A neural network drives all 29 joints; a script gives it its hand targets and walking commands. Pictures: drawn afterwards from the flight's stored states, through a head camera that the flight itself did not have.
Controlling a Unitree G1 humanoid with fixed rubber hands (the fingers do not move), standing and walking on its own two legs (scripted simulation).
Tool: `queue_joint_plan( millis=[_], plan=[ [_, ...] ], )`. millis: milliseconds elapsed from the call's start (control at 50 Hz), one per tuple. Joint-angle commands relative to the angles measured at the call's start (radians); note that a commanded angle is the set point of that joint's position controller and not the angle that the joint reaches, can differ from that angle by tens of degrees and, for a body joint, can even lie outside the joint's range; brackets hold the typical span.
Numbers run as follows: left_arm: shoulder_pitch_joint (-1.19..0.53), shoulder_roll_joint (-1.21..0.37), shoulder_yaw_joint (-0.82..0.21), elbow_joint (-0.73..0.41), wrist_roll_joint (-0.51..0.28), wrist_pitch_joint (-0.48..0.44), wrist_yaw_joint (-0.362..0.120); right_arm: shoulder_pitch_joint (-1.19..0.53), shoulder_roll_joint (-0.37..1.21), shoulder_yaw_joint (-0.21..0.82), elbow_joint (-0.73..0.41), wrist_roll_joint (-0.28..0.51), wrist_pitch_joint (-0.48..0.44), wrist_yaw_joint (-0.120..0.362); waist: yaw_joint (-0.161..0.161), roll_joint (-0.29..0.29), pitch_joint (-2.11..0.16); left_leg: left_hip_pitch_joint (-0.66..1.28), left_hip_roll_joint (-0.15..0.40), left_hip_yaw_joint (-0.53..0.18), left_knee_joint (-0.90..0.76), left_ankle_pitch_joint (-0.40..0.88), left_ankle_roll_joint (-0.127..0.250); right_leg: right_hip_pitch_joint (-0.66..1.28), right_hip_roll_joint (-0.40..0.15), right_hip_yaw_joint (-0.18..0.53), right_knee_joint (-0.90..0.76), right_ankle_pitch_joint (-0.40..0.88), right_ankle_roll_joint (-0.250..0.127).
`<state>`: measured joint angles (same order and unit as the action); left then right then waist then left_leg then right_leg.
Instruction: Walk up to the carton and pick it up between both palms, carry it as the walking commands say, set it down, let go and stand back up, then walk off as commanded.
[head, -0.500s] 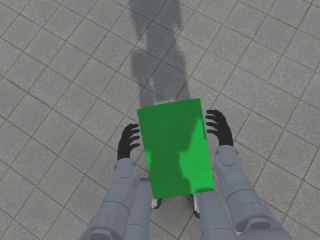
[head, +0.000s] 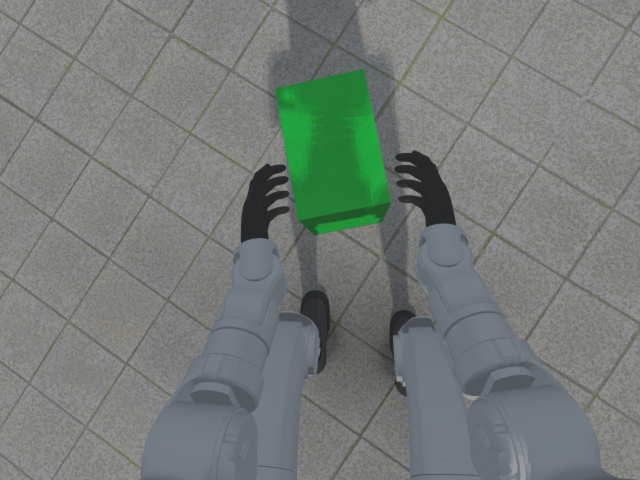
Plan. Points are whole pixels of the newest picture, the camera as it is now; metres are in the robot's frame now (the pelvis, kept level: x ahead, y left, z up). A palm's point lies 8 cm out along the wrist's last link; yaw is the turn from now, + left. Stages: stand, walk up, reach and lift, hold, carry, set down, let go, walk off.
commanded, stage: set down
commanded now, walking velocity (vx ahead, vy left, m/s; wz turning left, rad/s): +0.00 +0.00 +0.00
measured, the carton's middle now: (335, 164) +0.56 +0.04 -0.52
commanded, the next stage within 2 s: none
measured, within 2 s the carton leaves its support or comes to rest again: neither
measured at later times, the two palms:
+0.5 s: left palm (276, 212) +0.42 +0.12 -0.24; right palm (410, 198) +0.44 -0.08 -0.24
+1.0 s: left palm (291, 200) +0.44 +0.11 -0.31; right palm (405, 186) +0.47 -0.08 -0.31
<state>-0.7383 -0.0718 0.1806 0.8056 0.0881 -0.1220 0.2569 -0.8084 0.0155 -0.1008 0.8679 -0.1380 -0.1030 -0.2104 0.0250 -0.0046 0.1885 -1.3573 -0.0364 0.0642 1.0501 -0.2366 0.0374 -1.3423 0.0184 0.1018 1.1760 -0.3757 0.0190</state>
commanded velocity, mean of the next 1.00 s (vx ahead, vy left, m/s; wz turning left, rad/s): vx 0.00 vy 0.00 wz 0.00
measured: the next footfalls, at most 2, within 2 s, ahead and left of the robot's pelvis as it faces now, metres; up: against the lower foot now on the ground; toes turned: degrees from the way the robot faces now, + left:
none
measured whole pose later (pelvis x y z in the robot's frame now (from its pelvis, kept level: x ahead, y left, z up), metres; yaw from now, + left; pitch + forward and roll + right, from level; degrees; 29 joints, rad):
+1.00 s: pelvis -0.02 +0.00 -0.14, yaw +1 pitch +39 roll +2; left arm -1.14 -0.07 0.31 0.91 0.14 -0.02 0.28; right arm -1.19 -0.02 -0.22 0.95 -0.14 0.01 -0.25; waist 0.02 0.02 0.22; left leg -1.91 -0.04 0.05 1.59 -0.36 0.03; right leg -1.86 0.04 0.08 1.71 -0.52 0.04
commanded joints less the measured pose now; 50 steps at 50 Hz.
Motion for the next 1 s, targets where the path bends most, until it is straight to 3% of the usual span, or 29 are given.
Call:
queue_joint_plan(
  millis=[0, 20, 60, 100, 140, 180, 240, 260, 280, 320, 380, 440, 500, 520, 540, 560, 580, 600, 620, 700, 720, 740, 800, 860, 880, 900, 940, 960, 980],
  plan=[
    [-0.36, -0.007, 0.034, -0.107, -0.006, -0.017, -0.013, -0.321, 0.021, -0.07, -0.093, 0.01, -0.019, -0.025, -0.037, -0.066, -0.93, 0.474, -0.103, -0.14, 0.101, 0.054, -0.041, 0.072, 0.138, -0.065, -0.062, 0.002, -0.025],
    [-0.374, 0.018, 0.072, -0.099, 0.012, -0.007, -0.006, -0.326, 0.001, -0.089, -0.081, -0.021, -0.007, -0.035, -0.044, -0.085, -0.953, 0.461, -0.104, -0.131, 0.118, 0.02, -0.042, 0.101, 0.134, -0.058, -0.051, -0.028, -0.025],
    [-0.391, 0.035, 0.074, -0.12, 0.015, -0.011, -0.001, -0.32, 0.037, -0.076, -0.058, 0.008, 0.002, -0.038, 0.0, -0.06, -0.975, 0.422, -0.106, -0.114, 0.136, 0.061, -0.047, 0.09, 0.136, -0.06, -0.038, 0.017, -0.022],
    [-0.446, 0.026, 0.015, -0.187, -0.007, -0.014, 0.0, -0.344, 0.061, -0.05, -0.114, 0.023, 0.006, -0.05, -0.02, -0.054, -1.098, 0.441, -0.107, -0.122, 0.171, 0.095, -0.046, 0.121, 0.139, -0.066, 0.0, 0.057, -0.017],
    [-0.423, 0.003, 0.036, -0.089, 0.008, 0.007, 0.006, -0.337, 0.028, -0.098, -0.044, -0.009, 0.02, -0.048, -0.058, -0.048, -1.025, 0.413, -0.098, -0.137, 0.166, 0.046, -0.049, 0.037, 0.138, -0.077, 0.028, 0.004, -0.019],
    [-0.409, 0.051, 0.121, -0.056, 0.039, 0.024, 0.012, -0.361, -0.011, -0.124, -0.044, -0.019, 0.028, -0.051, -0.016, -0.049, -1.027, 0.372, -0.104, -0.117, 0.182, 0.008, -0.051, 0.017, 0.142, -0.072, 0.028, -0.024, -0.018],
    [-0.429, -0.032, 0.044, -0.074, 0.014, 0.028, 0.015, -0.423, 0.021, -0.073, -0.089, 0.015, 0.022, -0.046, -0.016, -0.021, -1.081, 0.361, -0.107, -0.124, 0.209, 0.051, -0.052, 0.023, 0.145, -0.085, 0.075, 0.014, -0.022],
    [-0.417, 0.037, 0.127, -0.005, 0.052, 0.036, 0.02, -0.415, -0.026, -0.127, -0.075, -0.021, 0.027, -0.047, -0.029, -0.056, -1.029, 0.321, -0.11, -0.117, 0.218, 0.014, -0.049, -0.018, 0.147, -0.084, 0.083, -0.009, -0.015],
    [-0.438, 0.032, 0.102, -0.031, 0.052, 0.039, 0.024, -0.402, -0.036, -0.135, -0.088, -0.037, 0.026, -0.05, -0.058, -0.059, -1.074, 0.365, -0.114, -0.141, 0.225, 0.037, -0.053, -0.034, 0.151, -0.093, 0.113, 0.021, -0.013],
    [-0.474, 0.007, 0.082, -0.058, 0.047, 0.03, 0.019, -0.451, -0.008, -0.095, -0.082, -0.011, 0.023, -0.04, -0.016, -0.029, -1.071, 0.333, -0.114, -0.132, 0.25, 0.076, -0.054, -0.047, 0.147, -0.078, 0.12, 0.042, -0.019],
    [-0.48, -0.022, 0.033, -0.063, 0.017, 0.021, 0.014, -0.4, 0.001, -0.123, -0.033, -0.028, 0.02, -0.038, -0.092, -0.021, -1.074, 0.334, -0.111, -0.149, 0.274, 0.089, -0.06, -0.098, 0.145, -0.1, 0.157, 0.042, -0.015],
    [-0.529, 0.028, 0.063, -0.084, 0.047, 0.028, 0.017, -0.443, -0.03, -0.141, -0.045, -0.031, 0.026, -0.035, -0.059, -0.003, -1.086, 0.297, -0.112, -0.141, 0.304, 0.093, -0.066, -0.138, 0.145, -0.089, 0.188, 0.047, -0.015],
    [-0.562, 0.036, 0.035, -0.122, 0.029, 0.033, 0.033, -0.476, -0.067, -0.142, -0.092, -0.017, 0.026, -0.041, -0.084, 0.027, -1.131, 0.351, -0.115, -0.14, 0.332, 0.133, -0.071, -0.165, 0.155, -0.104, 0.225, 0.082, -0.014],
    [-0.565, 0.025, 0.018, -0.141, 0.008, 0.037, 0.029, -0.491, -0.054, -0.119, -0.101, 0.013, 0.03, -0.036, -0.066, 0.032, -1.188, 0.391, -0.11, -0.15, 0.35, 0.15, -0.069, -0.165, 0.154, -0.108, 0.246, 0.074, -0.015],
    [-0.592, 0.034, 0.012, -0.147, 0.012, 0.037, 0.035, -0.478, -0.058, -0.142, -0.068, 0.002, 0.035, -0.046, -0.089, 0.046, -1.191, 0.372, -0.111, -0.143, 0.351, 0.119, -0.076, -0.171, 0.154, -0.114, 0.253, 0.066, -0.016],
    [-0.598, 0.048, 0.057, -0.108, 0.022, 0.051, 0.038, -0.505, -0.085, -0.144, -0.046, -0.008, 0.045, -0.041, -0.068, 0.011, -1.134, 0.312, -0.114, -0.132, 0.353, 0.075, -0.074, -0.194, 0.149, -0.118, 0.254, 0.021, -0.015],
    [-0.574, 0.03, 0.047, -0.099, 0.017, 0.06, 0.043, -0.519, -0.111, -0.163, -0.105, -0.02, 0.037, -0.049, -0.097, 0.011, -1.189, 0.337, -0.111, -0.141, 0.371, 0.086, -0.074, -0.173, 0.149, -0.119, 0.275, 0.037, -0.02],
    [-0.576, 0.048, 0.051, -0.093, 0.032, 0.058, 0.04, -0.508, -0.069, -0.144, -0.061, -0.001, 0.044, -0.046, -0.059, 0.016, -1.137, 0.315, -0.113, -0.131, 0.367, 0.07, -0.073, -0.172, 0.15, -0.113, 0.268, 0.031, -0.016],
    [-0.581, 0.071, 0.082, -0.077, 0.04, 0.062, 0.041, -0.528, -0.101, -0.167, -0.055, -0.021, 0.05, -0.046, -0.058, -0.001, -1.109, 0.25, -0.116, -0.12, 0.376, 0.046, -0.072, -0.176, 0.145, -0.106, 0.269, 0.011, -0.015],
    [-0.623, 0.107, 0.123, 0.002, 0.062, 0.073, 0.036, -0.544, -0.14, -0.212, -0.014, -0.062, 0.054, -0.046, -0.096, -0.01, -1.009, 0.172, -0.117, -0.135, 0.424, 0.002, -0.073, -0.291, 0.152, -0.116, 0.32, -0.026, -0.009],
    [-0.619, 0.078, 0.109, -0.002, 0.063, 0.08, 0.03, -0.592, -0.115, -0.179, -0.049, -0.039, 0.057, -0.035, -0.065, 0.001, -1.029, 0.197, -0.124, -0.124, 0.426, -0.002, -0.073, -0.267, 0.147, -0.11, 0.311, -0.021, -0.011],
    [-0.592, 0.087, 0.138, 0.067, 0.075, 0.087, 0.024, -0.571, -0.13, -0.197, 0.0, -0.055, 0.059, -0.038, -0.079, -0.02, -1.005, 0.148, -0.123, -0.117, 0.447, -0.016, -0.074, -0.275, 0.147, -0.119, 0.321, -0.035, -0.005],
    [-0.711, 0.094, 0.094, -0.053, 0.045, 0.07, 0.017, -0.655, -0.051, -0.118, -0.044, -0.01, 0.067, -0.03, -0.039, -0.069, -1.069, 0.139, -0.12, -0.128, 0.487, 0.031, -0.061, -0.264, 0.148, -0.119, 0.365, 0.004, 0.007],
    [-0.719, 0.111, 0.139, 0.013, 0.072, 0.084, 0.011, -0.639, -0.06, -0.16, 0.052, -0.031, 0.086, -0.023, -0.044, -0.048, -1.005, 0.106, -0.119, -0.124, 0.491, -0.049, -0.06, -0.308, 0.147, -0.111, 0.376, -0.061, -0.001],
    [-0.679, 0.158, 0.213, 0.059, 0.123, 0.094, 0.021, -0.669, -0.122, -0.194, 0.001, -0.043, 0.089, -0.032, -0.012, -0.039, -1.001, 0.06, -0.115, -0.097, 0.512, -0.082, -0.066, -0.305, 0.144, -0.104, 0.371, -0.084, 0.002],
    [-0.718, 0.155, 0.167, 0.014, 0.101, 0.091, 0.015, -0.653, -0.115, -0.211, 0.011, -0.056, 0.088, -0.033, -0.061, -0.032, -1.034, 0.1, -0.123, -0.112, 0.525, -0.056, -0.064, -0.301, 0.149, -0.115, 0.394, -0.049, 0.003],
    [-0.766, 0.118, 0.136, -0.025, 0.08, 0.088, 0.006, -0.692, -0.09, -0.183, -0.003, -0.045, 0.093, -0.034, -0.048, -0.018, -1.07, 0.083, -0.127, -0.108, 0.544, -0.02, -0.07, -0.287, 0.15, -0.109, 0.411, -0.023, 0.005],
    [-0.847, 0.123, 0.104, -0.1, 0.057, 0.086, 0.009, -0.692, -0.08, -0.186, 0.028, -0.05, 0.102, -0.034, -0.091, -0.024, -1.074, 0.097, -0.127, -0.111, 0.546, -0.047, -0.074, -0.317, 0.152, -0.133, 0.418, -0.047, 0.005],
    [-0.849, 0.152, 0.128, -0.059, 0.067, 0.097, 0.003, -0.709, -0.113, -0.208, 0.053, -0.05, 0.108, -0.031, -0.074, 0.0, -1.0, 0.08, -0.123, -0.106, 0.549, -0.085, -0.074, -0.34, 0.148, -0.117, 0.407, -0.08, -0.001]
  ],
)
